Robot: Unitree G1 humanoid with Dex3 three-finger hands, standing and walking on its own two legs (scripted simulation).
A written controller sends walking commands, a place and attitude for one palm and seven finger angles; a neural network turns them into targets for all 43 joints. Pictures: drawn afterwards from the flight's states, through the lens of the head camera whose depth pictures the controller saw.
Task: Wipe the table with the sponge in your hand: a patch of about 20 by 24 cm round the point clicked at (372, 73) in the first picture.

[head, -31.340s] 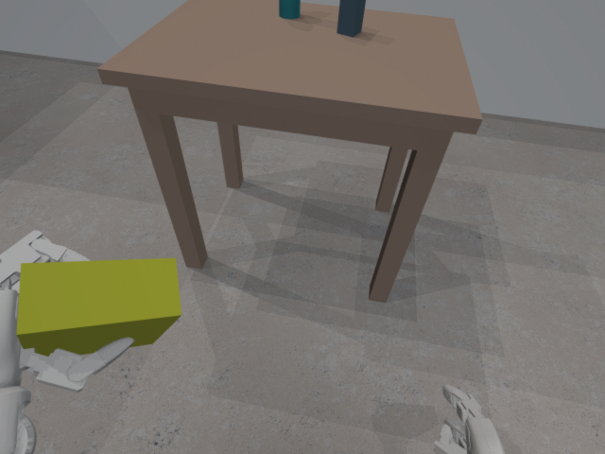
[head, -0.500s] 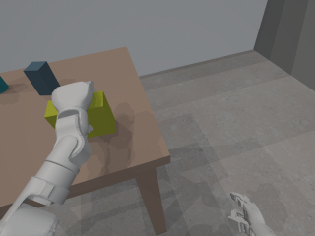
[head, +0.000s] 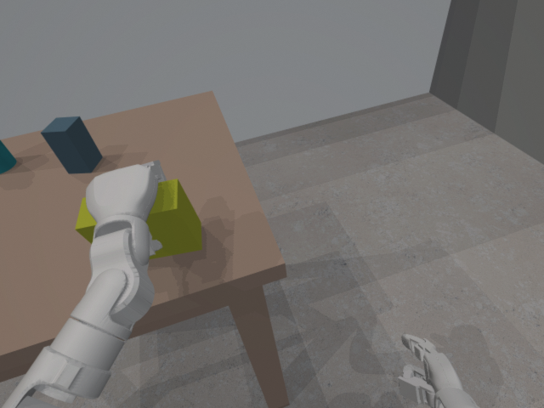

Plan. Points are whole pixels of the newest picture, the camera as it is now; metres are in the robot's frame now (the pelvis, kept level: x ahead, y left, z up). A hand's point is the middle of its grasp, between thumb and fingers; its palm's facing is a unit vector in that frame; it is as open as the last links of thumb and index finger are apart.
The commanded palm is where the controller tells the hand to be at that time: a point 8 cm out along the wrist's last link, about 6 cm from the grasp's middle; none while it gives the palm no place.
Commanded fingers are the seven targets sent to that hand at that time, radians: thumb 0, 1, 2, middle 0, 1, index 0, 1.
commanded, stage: wipe back along the third lane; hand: left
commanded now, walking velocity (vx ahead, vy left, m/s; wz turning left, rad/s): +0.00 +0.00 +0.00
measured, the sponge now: (151, 231) +0.34 +0.24 +0.11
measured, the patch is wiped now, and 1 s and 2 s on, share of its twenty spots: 1.00 1.00 1.00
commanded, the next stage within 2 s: slide back across to the middle lane in 0.96 s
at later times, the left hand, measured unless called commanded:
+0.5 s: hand (145, 226) +0.31 +0.22 +0.15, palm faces +0.21 -0.05 -0.98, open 9.9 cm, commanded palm +0.26 +0.20 +0.17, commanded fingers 0.00 0.10 1.30 -1.20 -1.60 -1.20 -1.60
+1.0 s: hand (147, 225) +0.31 +0.22 +0.15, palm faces +0.18 -0.05 -0.98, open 9.8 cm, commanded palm +0.27 +0.20 +0.17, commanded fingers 0.00 0.10 1.30 -1.20 -1.60 -1.20 -1.60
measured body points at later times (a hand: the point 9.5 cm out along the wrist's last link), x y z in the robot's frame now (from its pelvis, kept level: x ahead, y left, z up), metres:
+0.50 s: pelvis +0.00 -0.01 +0.00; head -0.02 -0.06 +0.45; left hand +0.29 +0.22 +0.20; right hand +0.24 -0.20 -0.09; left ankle -0.05 +0.11 -0.74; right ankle -0.02 -0.12 -0.74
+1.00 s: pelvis -0.01 -0.01 +0.00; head -0.02 -0.06 +0.44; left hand +0.30 +0.22 +0.20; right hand +0.23 -0.21 -0.10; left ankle -0.05 +0.11 -0.74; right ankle -0.02 -0.12 -0.74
